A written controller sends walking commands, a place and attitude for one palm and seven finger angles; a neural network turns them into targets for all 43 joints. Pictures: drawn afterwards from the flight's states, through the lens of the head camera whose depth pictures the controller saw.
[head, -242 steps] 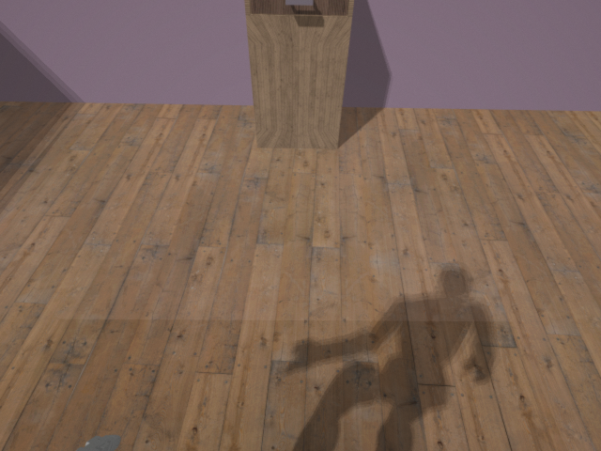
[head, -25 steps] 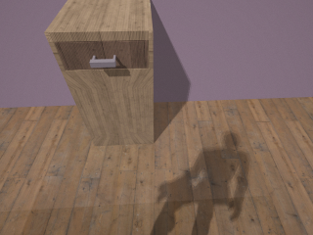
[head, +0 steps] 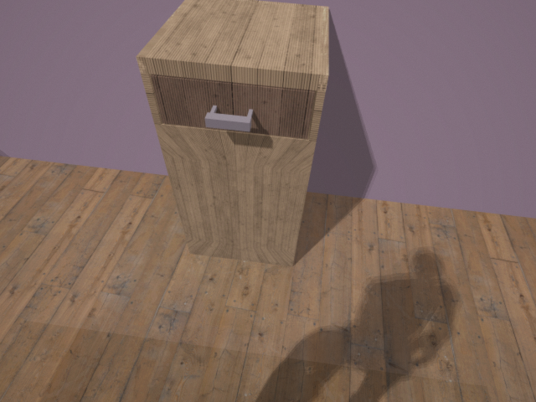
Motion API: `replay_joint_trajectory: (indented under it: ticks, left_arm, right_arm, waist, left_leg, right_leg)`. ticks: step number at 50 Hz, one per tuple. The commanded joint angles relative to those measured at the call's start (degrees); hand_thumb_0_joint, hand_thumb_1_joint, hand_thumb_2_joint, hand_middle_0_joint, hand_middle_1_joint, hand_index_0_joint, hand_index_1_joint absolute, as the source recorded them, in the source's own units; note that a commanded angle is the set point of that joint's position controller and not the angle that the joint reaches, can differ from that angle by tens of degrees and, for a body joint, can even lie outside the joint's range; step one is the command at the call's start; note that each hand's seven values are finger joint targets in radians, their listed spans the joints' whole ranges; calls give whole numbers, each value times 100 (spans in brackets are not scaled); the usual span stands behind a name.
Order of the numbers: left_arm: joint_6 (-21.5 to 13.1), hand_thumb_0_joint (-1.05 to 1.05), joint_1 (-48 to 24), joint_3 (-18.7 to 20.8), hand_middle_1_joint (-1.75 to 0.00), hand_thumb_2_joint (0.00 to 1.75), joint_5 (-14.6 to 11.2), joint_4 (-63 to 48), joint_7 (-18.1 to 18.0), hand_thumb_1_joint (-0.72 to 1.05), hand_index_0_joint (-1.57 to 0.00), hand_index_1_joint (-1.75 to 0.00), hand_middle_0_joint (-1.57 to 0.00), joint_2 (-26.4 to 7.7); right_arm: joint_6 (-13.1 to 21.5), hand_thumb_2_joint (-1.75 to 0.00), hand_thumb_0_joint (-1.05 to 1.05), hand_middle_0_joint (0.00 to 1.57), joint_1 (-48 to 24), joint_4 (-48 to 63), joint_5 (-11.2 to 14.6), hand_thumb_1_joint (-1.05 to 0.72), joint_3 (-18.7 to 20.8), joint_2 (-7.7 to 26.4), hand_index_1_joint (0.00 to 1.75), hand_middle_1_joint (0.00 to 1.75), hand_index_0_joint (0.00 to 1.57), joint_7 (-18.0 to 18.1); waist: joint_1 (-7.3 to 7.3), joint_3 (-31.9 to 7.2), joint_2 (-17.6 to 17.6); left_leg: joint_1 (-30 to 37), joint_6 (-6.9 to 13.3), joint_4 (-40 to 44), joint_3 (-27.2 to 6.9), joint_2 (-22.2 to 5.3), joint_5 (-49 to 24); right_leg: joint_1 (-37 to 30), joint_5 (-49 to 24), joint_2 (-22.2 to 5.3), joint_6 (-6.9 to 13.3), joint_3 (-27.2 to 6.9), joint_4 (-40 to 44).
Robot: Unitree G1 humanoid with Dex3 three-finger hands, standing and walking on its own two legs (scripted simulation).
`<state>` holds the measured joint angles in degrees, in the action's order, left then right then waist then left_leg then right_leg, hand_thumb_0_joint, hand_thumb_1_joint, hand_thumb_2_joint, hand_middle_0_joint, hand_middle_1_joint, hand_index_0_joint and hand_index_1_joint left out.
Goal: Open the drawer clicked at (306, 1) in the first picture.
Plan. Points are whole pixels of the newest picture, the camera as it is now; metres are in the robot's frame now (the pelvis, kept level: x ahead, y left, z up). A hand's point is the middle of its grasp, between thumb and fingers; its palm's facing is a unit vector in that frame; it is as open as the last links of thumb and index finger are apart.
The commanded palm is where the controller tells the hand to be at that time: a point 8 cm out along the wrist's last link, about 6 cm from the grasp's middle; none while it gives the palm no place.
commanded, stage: take the last steps up to it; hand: left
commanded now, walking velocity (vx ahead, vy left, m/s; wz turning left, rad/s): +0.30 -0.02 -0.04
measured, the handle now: (230, 116) +0.74 +0.19 -0.01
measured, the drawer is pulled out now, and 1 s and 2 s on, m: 0.00 0.00 0.00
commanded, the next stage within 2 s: come to a stop and stand still in 0.42 s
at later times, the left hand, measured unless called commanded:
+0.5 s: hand (205, 336) +0.25 +0.15 -0.16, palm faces +0.00 -0.97 -0.23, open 7.4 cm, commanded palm none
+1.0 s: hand (198, 360) +0.21 +0.16 -0.17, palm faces +0.01 -0.97 -0.23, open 7.4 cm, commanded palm none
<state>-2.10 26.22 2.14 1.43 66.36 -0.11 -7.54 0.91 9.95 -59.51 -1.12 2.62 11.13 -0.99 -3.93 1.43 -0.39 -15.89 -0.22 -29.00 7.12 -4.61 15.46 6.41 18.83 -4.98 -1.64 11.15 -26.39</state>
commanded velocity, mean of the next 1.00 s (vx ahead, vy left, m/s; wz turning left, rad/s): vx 0.03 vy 0.00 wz -0.01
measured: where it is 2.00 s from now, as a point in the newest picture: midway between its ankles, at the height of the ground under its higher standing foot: outside the picture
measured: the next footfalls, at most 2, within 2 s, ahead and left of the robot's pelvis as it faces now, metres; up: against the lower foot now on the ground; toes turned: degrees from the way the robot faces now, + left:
right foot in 0.40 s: +0.23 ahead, -0.12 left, +0.00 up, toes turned -6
left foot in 0.76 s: +0.29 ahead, +0.10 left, +0.00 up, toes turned -6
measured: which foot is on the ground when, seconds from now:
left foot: down 0.00-0.40, up 0.42-0.74, down 0.76-1.00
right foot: down 0.00-0.00, up 0.02-0.38, down 0.40-1.00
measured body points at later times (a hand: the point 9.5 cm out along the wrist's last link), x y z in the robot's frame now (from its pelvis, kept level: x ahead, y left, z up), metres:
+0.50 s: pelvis +0.15 -0.03 -0.01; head +0.16 -0.06 +0.44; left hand +0.25 +0.20 -0.14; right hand +0.08 -0.25 -0.18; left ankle +0.06 +0.11 -0.67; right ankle +0.21 -0.12 -0.74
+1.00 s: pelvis +0.20 -0.03 +0.00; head +0.23 -0.04 +0.45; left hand +0.21 +0.21 -0.16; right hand +0.27 -0.26 -0.16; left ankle +0.25 +0.10 -0.74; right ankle +0.19 -0.12 -0.74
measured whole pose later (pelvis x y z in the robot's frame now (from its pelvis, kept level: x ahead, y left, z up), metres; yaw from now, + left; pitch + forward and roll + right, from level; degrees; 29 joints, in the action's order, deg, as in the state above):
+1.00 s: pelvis +0.20 -0.03 +0.00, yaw -3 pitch -1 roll +1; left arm 1.5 14.9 1.5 0.9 60.8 -1.5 -9.7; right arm -1.6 7.2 -59.2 -0.5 1.8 9.3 1.7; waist -1.9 4.8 -0.1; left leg -16.2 -0.8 -28.8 5.9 -3.0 11.4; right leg 14.1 17.6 -1.3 1.8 4.7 -32.8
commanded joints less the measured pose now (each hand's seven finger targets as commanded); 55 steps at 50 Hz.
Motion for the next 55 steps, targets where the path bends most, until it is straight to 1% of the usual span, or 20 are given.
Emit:
replay_joint_trajectory:
  ticks: [1, 3, 7, 15, 18, 19, 20, 21, 22, 24, 27, 31, 35, 37, 39, 41, 47, 51, 52, 55]
  left_arm:
    - [-72, 0, -717, 63, -30, 90, 12, -768, 5, 90, -20, -30, -20, -405]
    - [-35, 0, -991, 113, -30, 90, 20, -712, 23, 90, -20, -30, -20, -524]
    - [55, 0, -598, 116, -30, 90, 28, -506, 85, 90, -20, -30, -20, -275]
    - [83, 0, -1433, 115, -30, 90, 0, -909, 98, 90, -20, -30, -20, -363]
    - [14, 0, -791, 190, -30, 90, 14, -726, 83, 90, -20, -30, -20, -606]
    - [-52, 0, -265, 259, -30, 90, 39, -573, 55, 90, -20, -30, -20, -894]
    - [-106, 0, 248, 369, -30, 90, 43, -439, 10, 90, -20, -30, -20, -1459]
    - [-105, 0, 459, 379, -30, 90, -68, -449, -11, 90, -20, -30, -20, -1688]
    - [-95, 0, -35, 357, -30, 90, -61, -556, -51, 90, -20, -30, -20, -1538]
    - [-62, 0, -912, 244, -30, 90, -56, -822, -117, 90, -20, -30, -20, -1071]
    - [-111, 0, -1338, 125, -30, 90, -23, -905, -132, 90, -20, -30, -20, -761]
    - [6, 0, -1296, 119, -30, 90, -26, -844, -167, 90, -20, -30, -20, -863]
    - [164, 0, -1325, 150, -30, 90, -76, -801, -216, 90, -20, -30, -20, -980]
    - [252, 0, -1161, 133, -30, 90, -91, -848, -216, 90, -20, -30, -20, -817]
    - [316, 0, -987, 83, -30, 90, -93, -886, -221, 90, -20, -30, -20, -600]
    - [356, 0, -913, 65, -30, 90, -92, -821, -189, 90, -20, -30, -20, -647]
    - [297, 0, -618, 39, -30, 90, -43, -783, -167, 90, -20, -30, -20, -719]
    - [210, 0, -1029, 55, -30, 90, -36, -837, -192, 90, -20, -30, -20, -1026]
    - [83, 0, -644, 17, -30, 90, 67, -979, -422, 90, -20, -30, -20, -864]
    - [55, 0, -686, 61, -30, 90, -1, -1298, -400, 90, -20, -30, -20, -1058]
  right_arm:
    - [125, -90, 0, 20, 1992, -233, -54, -90, 276, 1257, 30, 30, 20, 155]
    - [152, -90, 0, 20, 1413, -107, -19, -90, 179, 849, 30, 30, 20, 215]
    - [298, -90, 0, 20, 948, 6, -13, -90, 88, 393, 30, 30, 20, 248]
    - [246, -90, 0, 20, 1131, -199, -57, -90, 142, 589, 30, 30, 20, 225]
    - [188, -90, 0, 20, 1076, -236, -36, -90, 131, 510, 30, 30, 20, 212]
    - [208, -90, 0, 20, 1063, -217, -1, -90, 92, 379, 30, 30, 20, 192]
    - [240, -90, 0, 20, 1302, -137, 41, -90, 26, 46, 30, 30, 20, 148]
    - [171, -90, 0, 20, 1184, -22, 62, -90, 36, 235, 30, 30, 20, 173]
    - [145, -90, 0, 20, 913, -16, 48, -90, 76, 245, 30, 30, 20, 172]
    - [90, -90, 0, 20, 768, -50, 0, -90, 79, 163, 30, 30, 20, 135]
    - [-31, -90, 0, 20, 1237, -226, -12, -90, -12, -86, 30, 30, 20, 144]
    - [-106, -90, 0, 20, 1117, -243, 55, -90, -128, -222, 30, 30, 20, 201]
    - [-154, -90, 0, 20, 1045, -196, 73, -90, -68, 9, 30, 30, 20, 242]
    - [-116, -90, 0, 20, 930, -82, 41, -90, -17, 354, 30, 30, 20, 251]
    - [-121, -90, 0, 20, 587, 63, 16, -90, 2, 622, 30, 30, 20, 273]
    - [-133, -90, 0, 20, 261, 155, 30, -90, 8, 637, 30, 30, 20, 317]
    - [-150, -90, 0, 20, 36, 291, 59, -90, 132, 747, 30, 30, 20, 322]
    - [-244, -90, 0, 20, 106, 275, 77, -90, 57, 293, 30, 30, 20, 242]
    - [-71, -90, 0, 20, 163, 598, 72, -90, 122, 595, 30, 30, 20, 214]
    - [-109, -90, 0, 20, 304, 846, 40, -90, -41, 245, 30, 30, 20, 166]
  waist:
    - [1077, 21, 1633]
    - [860, 350, 1226]
    - [424, 356, 662]
    - [451, 592, 728]
    - [108, 270, 233]
    - [-159, 31, -323]
    - [-233, -401, -1682]
    - [-299, -701, -1766]
    - [-193, -428, -1413]
    - [181, 121, -337]
    - [553, 63, -516]
    - [419, -170, -426]
    - [487, -131, -574]
    - [399, -48, 142]
    - [256, 137, 857]
    - [224, 20, 1339]
    - [263, -595, 647]
    - [497, -268, -966]
    - [456, -455, -333]
    - [419, -810, -1378]
  left_leg:
    - [2195, 1015, 1785, -2796, -2035, 1146]
    - [1442, 1056, 1920, -2408, -1880, 1232]
    - [882, 869, 1905, -997, -1249, -653]
    - [744, 872, 1516, -585, -1226, -1325]
    - [268, 581, 482, -360, -877, -940]
    - [-276, 360, -570, 14, -493, -634]
    - [-1273, 111, -2178, 413, 192, 874]
    - [-1402, 111, -3411, -134, 255, 2160]
    - [-1660, 145, -3977, -586, 58, 1774]
    - [-1520, 129, -3907, -716, -304, 838]
    - [-743, -70, -2790, -493, -265, 528]
    - [-226, -196, -1330, -338, 17, 333]
    - [470, -196, 44, -329, 57, -655]
    - [695, 45, 460, -845, -501, -2214]
    - [77, 451, 970, -1309, -1067, -2326]
    - [-71, 679, 1311, -1408, -1128, -2154]
    - [723, 613, 525, -1026, -881, -2652]
    - [426, -18, -182, -381, 72, -315]
    - [130, -132, -486, -241, 62, -86]
    - [-164, 119, -479, -358, 298, 129]
  right_leg:
    - [3113, 1504, 170, 172, -258, -2694]
    - [3284, 911, -230, 243, -793, -3711]
    - [2620, -108, -310, 90, -758, -3317]
    - [1831, -478, -74, 74, -440, -1287]
    - [323, -931, 218, 196, -296, -382]
    - [-544, -968, -206, 361, -879, -103]
    - [-1414, -1330, -1506, 904, -2649, 541]
    - [-1170, -1098, -2063, 1355, -3545, 1206]
    - [-666, -589, -2007, 1461, -3513, 1401]
    - [373, -224, -1611, 1266, -2448, 1494]
    - [1010, -1580, -1211, 1081, -1360, 1484]
    - [679, -2919, -999, 1101, -1104, 1076]
    - [786, -2657, -868, 846, -1038, 469]
    - [1094, -1701, -383, 466, -856, -4]
    - [866, -349, 114, 210, -592, -352]
    - [613, 134, 161, 174, -649, -903]
    - [670, -700, 133, 171, -958, -287]
    - [924, -1933, -795, 678, -1982, 723]
    - [276, -4388, -809, 445, -2241, 314]
    - [-257, -4345, -780, 708, -1702, -150]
